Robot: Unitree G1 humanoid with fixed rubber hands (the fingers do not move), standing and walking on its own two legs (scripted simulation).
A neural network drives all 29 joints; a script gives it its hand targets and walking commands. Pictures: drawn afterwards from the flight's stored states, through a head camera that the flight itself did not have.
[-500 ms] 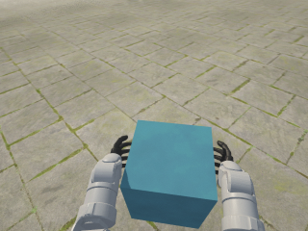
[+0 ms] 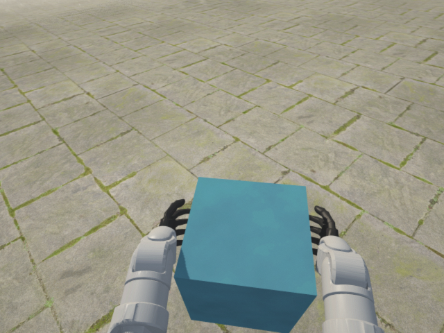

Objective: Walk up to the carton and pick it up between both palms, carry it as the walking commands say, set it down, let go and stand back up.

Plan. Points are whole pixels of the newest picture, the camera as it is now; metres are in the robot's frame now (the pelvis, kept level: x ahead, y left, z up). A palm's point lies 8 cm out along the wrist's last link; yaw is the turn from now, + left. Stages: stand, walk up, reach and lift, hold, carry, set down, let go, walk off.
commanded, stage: hold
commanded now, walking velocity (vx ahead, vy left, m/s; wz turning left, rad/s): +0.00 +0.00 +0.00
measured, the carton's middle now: (244, 257) +0.29 -0.01 -0.03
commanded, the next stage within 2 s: carry in 0.54 s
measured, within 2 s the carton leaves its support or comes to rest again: neither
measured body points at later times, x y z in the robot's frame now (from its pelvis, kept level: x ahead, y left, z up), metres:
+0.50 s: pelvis +0.00 +0.00 +0.00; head -0.04 -0.01 +0.45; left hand +0.30 +0.14 +0.03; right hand +0.29 -0.17 +0.03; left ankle +0.02 +0.12 -0.74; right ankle +0.07 -0.12 -0.74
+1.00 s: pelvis -0.02 -0.04 -0.02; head -0.06 -0.04 +0.43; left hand +0.27 +0.09 +0.06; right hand +0.25 -0.21 +0.06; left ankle +0.02 +0.11 -0.74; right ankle +0.03 -0.14 -0.74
